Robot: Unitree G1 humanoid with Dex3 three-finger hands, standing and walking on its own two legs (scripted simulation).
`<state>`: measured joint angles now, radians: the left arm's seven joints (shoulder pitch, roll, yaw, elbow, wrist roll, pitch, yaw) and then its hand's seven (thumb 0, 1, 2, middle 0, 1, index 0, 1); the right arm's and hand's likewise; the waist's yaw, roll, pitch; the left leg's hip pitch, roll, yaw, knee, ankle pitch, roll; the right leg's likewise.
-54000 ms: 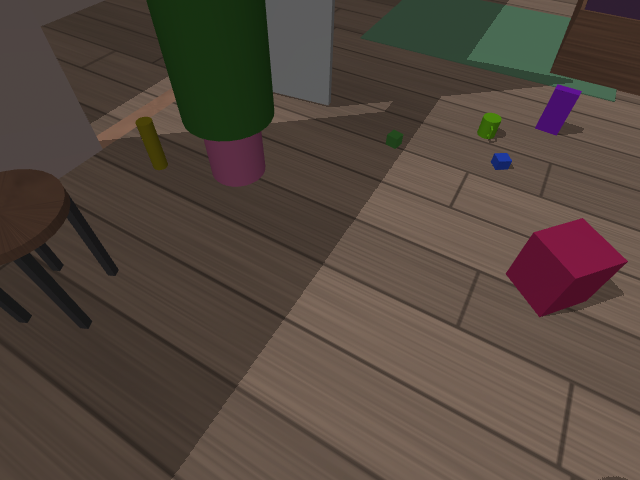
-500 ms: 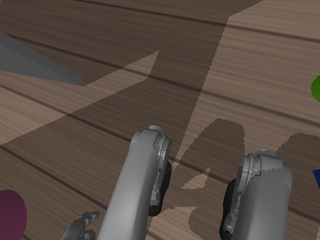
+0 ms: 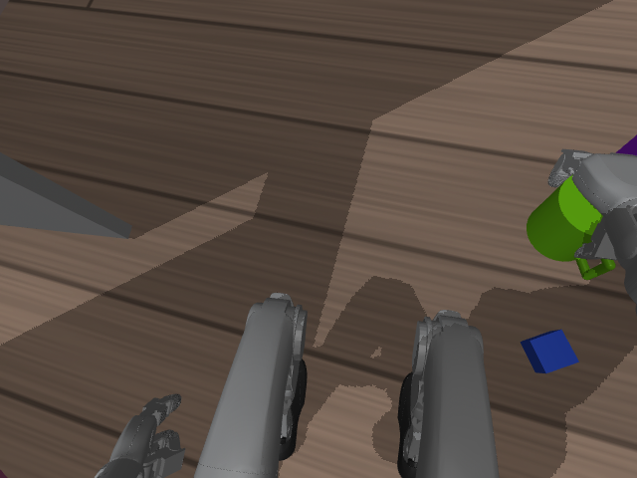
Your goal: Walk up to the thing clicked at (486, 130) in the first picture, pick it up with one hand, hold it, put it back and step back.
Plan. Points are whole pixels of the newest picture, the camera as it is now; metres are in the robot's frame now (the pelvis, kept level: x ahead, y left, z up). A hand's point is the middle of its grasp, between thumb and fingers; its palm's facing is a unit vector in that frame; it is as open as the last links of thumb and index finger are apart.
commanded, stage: lift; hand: right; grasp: from above
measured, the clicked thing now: (581, 230) +0.43 -0.30 -0.13
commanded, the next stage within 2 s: hold in 0.98 s
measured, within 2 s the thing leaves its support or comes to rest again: neither
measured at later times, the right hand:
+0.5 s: hand out of the picture +0.36 -0.24 +0.10, palm faces -0.45 +0.10 -0.88, open 11.6 cm
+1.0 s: hand out of the picture +0.38 -0.23 +0.19, palm faces -0.46 +0.12 -0.88, open 11.5 cm
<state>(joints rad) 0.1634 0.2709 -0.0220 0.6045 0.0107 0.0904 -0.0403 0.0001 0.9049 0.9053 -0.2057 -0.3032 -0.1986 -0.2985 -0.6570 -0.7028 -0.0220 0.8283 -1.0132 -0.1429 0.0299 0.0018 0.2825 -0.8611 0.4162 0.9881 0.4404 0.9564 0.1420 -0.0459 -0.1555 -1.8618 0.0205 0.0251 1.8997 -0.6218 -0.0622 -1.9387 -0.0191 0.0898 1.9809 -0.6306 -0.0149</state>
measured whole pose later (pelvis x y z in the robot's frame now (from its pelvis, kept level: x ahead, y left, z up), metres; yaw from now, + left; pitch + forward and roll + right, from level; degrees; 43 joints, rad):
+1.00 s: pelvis +0.07 +0.01 +0.26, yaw -3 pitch +11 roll +1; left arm 0.25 0.24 0.03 0.75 -0.04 -0.03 0.06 0.01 0.90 0.90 -0.20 -0.30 -0.20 -0.30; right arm -0.35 -0.39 0.18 0.83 -0.97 0.04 -0.11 0.01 0.24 -0.82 0.39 0.98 0.43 0.93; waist 0.06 -0.04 -0.08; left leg -0.67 0.02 -0.02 0.85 -0.37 -0.04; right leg -0.68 -0.04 -0.01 0.89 -0.39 0.01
